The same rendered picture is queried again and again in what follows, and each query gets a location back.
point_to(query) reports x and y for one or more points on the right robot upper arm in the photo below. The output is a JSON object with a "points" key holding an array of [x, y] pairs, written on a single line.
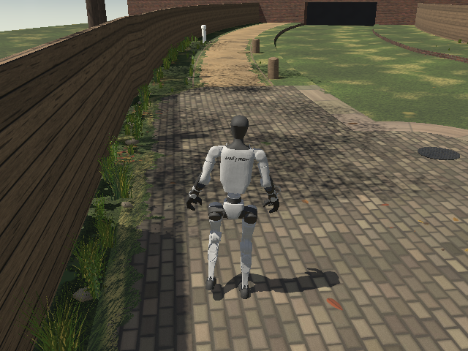
{"points": [[260, 156]]}

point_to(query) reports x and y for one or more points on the left robot upper arm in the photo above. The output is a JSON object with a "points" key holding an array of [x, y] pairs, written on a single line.
{"points": [[208, 166]]}

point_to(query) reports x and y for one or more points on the right robot hand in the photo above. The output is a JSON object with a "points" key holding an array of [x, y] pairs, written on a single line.
{"points": [[275, 205]]}

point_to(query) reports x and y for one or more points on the robot left foot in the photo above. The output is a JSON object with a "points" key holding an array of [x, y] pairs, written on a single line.
{"points": [[210, 284]]}

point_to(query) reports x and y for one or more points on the robot right forearm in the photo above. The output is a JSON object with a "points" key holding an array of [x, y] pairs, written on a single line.
{"points": [[271, 192]]}

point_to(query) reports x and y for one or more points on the left robot hand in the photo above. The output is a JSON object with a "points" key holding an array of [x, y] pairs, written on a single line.
{"points": [[190, 200]]}

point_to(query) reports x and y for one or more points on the robot torso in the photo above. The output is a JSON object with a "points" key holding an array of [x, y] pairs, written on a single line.
{"points": [[235, 176]]}

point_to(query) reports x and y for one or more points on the robot left forearm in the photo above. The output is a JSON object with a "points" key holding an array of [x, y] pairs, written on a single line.
{"points": [[197, 188]]}

